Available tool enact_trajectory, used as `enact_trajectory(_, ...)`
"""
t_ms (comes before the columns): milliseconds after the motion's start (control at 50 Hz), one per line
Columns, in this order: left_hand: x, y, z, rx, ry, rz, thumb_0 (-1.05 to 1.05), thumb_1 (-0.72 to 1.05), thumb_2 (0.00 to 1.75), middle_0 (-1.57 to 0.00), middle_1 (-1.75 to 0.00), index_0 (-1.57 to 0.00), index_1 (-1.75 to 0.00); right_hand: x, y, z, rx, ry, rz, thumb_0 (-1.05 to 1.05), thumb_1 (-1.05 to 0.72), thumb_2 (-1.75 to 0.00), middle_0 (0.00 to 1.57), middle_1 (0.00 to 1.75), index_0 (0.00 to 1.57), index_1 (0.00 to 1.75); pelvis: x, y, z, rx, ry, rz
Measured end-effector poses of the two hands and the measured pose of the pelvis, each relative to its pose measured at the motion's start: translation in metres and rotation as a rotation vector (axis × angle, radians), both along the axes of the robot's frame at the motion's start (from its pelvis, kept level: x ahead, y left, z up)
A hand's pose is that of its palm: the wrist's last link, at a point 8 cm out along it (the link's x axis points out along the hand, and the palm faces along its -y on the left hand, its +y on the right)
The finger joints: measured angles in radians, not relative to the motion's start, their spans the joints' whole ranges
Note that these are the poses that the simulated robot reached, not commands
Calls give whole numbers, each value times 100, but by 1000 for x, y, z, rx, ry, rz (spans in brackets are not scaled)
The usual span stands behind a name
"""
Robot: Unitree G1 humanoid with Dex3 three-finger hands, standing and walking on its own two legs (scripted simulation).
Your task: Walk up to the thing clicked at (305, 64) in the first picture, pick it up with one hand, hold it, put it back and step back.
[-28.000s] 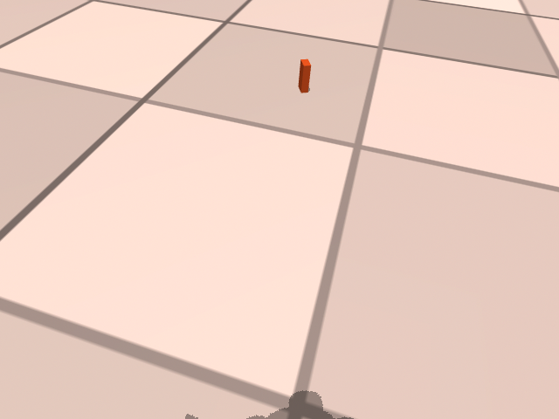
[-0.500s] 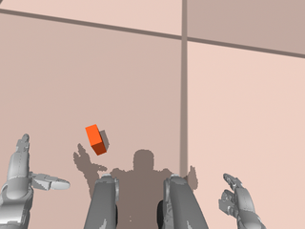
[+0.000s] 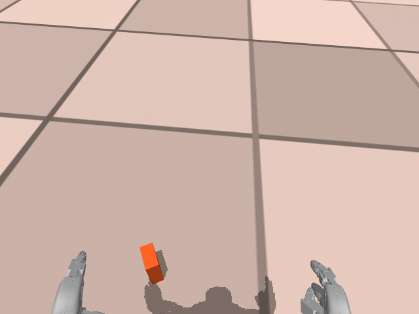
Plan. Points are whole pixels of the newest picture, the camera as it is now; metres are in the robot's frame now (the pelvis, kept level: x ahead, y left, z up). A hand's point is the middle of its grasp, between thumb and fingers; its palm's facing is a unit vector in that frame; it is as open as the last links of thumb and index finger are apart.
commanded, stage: home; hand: left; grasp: from the side
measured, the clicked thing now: (152, 264) +0.42 +0.20 -0.61
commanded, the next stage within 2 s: stand in 1.70 s
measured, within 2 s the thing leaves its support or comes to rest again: neither
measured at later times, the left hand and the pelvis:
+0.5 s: hand (109, 309) +0.16 +0.17 -0.05, palm faces +0.11 -0.95 -0.29, open 17.2 cm; pelvis -0.01 -0.01 +0.01, yaw +1 degrees
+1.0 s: hand out of the picture +0.15 +0.17 -0.05, palm faces +0.11 -0.95 -0.28, open 17.1 cm; pelvis -0.01 -0.01 +0.01, yaw +1 degrees
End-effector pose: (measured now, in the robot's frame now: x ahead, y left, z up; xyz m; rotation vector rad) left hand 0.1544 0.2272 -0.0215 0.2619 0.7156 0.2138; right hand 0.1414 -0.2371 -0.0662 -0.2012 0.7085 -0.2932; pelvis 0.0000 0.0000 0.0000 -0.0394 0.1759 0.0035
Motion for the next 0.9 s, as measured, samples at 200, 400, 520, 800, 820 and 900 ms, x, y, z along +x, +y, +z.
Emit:
enact_trajectory(200,-20,-4,-3,-24,36,32,0,-52,7,-5,-5,-5,-6,18,0,14,-26,-51,76,1,-90,-90,20,31,21,30,-4,-7,5,7,-30,12)
enact_trajectory(400,-13,-10,3,-20,11,21,-1,-50,8,-6,-6,-6,-6,6,-9,12,-31,-39,59,1,-90,-90,20,31,21,30,-5,-11,8,9,-48,12)
enact_trajectory(520,-16,-13,2,-26,15,15,0,-49,9,-6,-6,-6,-6,-3,-12,10,-24,-23,50,1,-90,-90,20,31,21,30,-8,-12,9,12,-54,9)
enact_trajectory(800,-24,-10,1,-26,19,15,0,-48,10,-6,-6,-6,-7,-8,-10,10,-28,-24,56,2,-90,-90,20,31,20,30,-14,-11,10,13,-60,9)
enact_trajectory(820,-24,-10,1,-26,17,15,0,-48,10,-6,-6,-6,-7,-7,-10,11,-29,-27,56,2,-90,-90,20,31,20,30,-14,-11,10,12,-61,9)
enact_trajectory(900,-23,-10,1,-30,12,14,0,-48,10,-6,-6,-6,-7,-6,-8,13,-29,-38,59,2,-90,-90,20,31,20,30,-14,-10,10,12,-62,8)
